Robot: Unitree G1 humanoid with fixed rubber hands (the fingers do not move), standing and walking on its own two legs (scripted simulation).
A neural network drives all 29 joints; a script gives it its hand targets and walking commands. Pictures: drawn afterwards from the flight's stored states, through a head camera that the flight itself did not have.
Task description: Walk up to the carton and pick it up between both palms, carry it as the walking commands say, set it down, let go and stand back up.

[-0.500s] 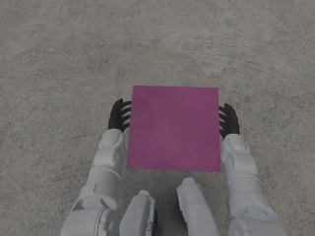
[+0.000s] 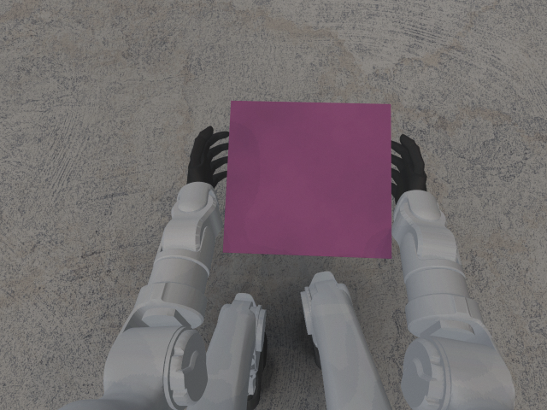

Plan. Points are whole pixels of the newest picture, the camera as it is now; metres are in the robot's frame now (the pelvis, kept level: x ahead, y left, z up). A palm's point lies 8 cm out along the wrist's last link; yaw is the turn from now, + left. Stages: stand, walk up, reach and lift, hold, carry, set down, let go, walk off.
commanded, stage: set down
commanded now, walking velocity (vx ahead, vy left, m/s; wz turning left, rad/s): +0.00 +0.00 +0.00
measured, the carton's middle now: (302, 192) +0.43 -0.07 -0.15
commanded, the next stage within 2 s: none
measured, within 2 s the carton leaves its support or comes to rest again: neither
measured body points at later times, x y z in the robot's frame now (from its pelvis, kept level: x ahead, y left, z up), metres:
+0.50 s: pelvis -0.03 +0.00 -0.07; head +0.26 -0.06 +0.26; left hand +0.48 +0.07 -0.18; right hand +0.44 -0.23 -0.20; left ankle +0.04 +0.10 -0.53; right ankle +0.12 -0.10 -0.53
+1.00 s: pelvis -0.06 -0.01 -0.13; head +0.30 -0.07 +0.12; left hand +0.50 +0.07 -0.28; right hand +0.47 -0.24 -0.30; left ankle +0.04 +0.10 -0.53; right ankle +0.12 -0.10 -0.53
